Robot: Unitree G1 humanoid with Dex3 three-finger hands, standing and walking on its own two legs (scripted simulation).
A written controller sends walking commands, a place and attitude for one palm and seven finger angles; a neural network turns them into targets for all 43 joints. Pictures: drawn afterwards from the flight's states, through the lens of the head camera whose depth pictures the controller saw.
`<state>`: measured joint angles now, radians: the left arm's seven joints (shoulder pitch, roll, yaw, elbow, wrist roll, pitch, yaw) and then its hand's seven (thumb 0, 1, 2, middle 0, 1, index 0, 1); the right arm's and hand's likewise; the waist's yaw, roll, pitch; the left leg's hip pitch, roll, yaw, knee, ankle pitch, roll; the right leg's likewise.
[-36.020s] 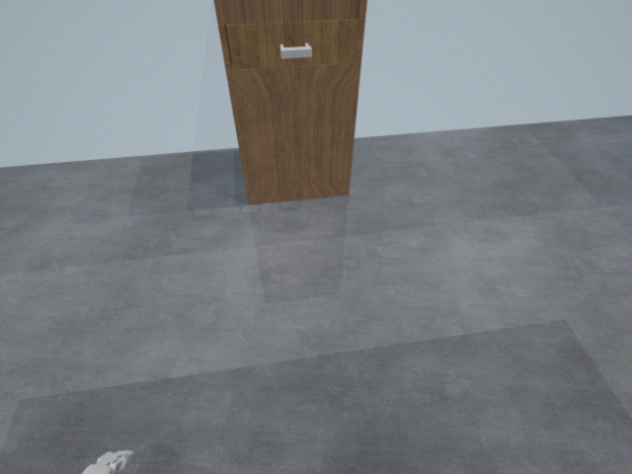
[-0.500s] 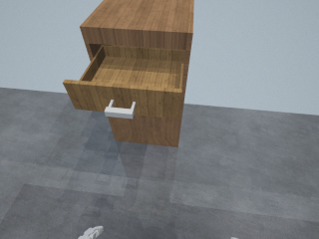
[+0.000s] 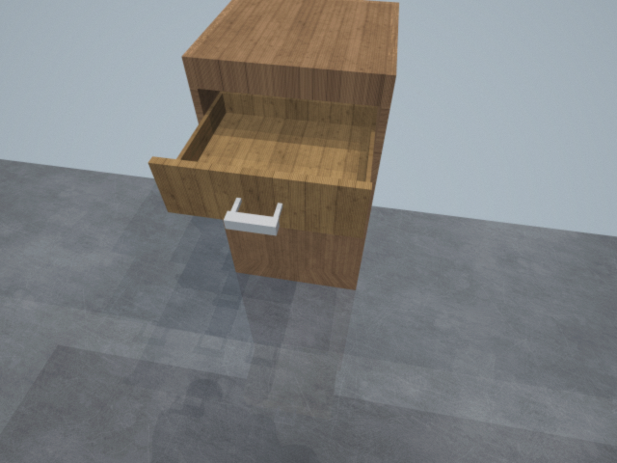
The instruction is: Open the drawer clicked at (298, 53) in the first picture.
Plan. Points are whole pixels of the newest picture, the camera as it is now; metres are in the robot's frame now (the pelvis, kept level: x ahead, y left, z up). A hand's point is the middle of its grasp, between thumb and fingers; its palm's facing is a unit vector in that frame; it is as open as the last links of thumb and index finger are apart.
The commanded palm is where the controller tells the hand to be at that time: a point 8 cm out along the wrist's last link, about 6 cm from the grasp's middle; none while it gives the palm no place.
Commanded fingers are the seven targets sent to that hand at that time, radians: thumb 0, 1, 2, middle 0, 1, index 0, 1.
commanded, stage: let the arm hang, fingers relaxed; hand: left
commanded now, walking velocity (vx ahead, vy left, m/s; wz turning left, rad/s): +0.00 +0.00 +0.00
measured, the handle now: (255, 214) +0.56 +0.14 -0.06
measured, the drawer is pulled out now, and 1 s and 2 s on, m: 0.28 0.28 0.28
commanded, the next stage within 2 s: look to check the result in 0.32 s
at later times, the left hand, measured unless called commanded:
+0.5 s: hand out of the picture -0.02 +0.17 -0.18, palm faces +0.04 -0.99 -0.16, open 7.4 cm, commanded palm none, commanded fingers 0.00 0.90 0.90 -0.20 -0.30 -0.20 -0.30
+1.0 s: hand out of the picture +0.00 +0.17 -0.18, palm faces +0.03 -0.99 -0.17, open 7.4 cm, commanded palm none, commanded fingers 0.00 0.90 0.90 -0.20 -0.30 -0.20 -0.30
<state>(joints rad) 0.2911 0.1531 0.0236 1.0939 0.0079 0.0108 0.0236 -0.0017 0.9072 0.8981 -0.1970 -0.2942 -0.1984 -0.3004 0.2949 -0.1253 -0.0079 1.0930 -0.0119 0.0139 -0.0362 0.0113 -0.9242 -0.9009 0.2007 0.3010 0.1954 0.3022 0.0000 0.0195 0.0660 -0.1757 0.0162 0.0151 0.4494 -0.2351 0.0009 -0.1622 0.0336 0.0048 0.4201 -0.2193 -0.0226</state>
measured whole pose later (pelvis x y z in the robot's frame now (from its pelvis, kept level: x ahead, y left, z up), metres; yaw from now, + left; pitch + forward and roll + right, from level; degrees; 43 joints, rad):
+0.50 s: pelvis +0.00 +0.01 +0.00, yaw -1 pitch -2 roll +0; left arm 0.30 0.12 0.02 1.13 0.01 0.00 0.03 0.00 0.91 0.90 -0.20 -0.29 -0.20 -0.30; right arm 0.32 -0.08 -0.01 1.13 -0.01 0.00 -0.04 0.00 -0.91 -0.90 0.20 0.30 0.19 0.30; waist -0.01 0.00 0.08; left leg -0.18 0.00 0.03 0.44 -0.23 0.02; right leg -0.18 0.02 0.02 0.43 -0.22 0.00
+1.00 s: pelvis +0.01 +0.01 +0.00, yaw -1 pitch -2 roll +0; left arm 0.28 0.12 0.02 1.13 0.01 0.00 0.03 0.00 0.91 0.90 -0.20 -0.29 -0.20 -0.30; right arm 0.29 -0.10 -0.01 1.13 -0.01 -0.01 -0.04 0.00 -0.91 -0.90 0.20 0.30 0.19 0.30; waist -0.01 0.00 0.08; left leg -0.16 0.00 0.03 0.43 -0.24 0.01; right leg -0.16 0.02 0.02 0.43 -0.23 -0.01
